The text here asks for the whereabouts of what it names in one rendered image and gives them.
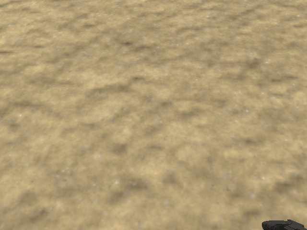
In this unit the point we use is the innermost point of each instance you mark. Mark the right robot hand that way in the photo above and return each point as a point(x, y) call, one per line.
point(282, 225)

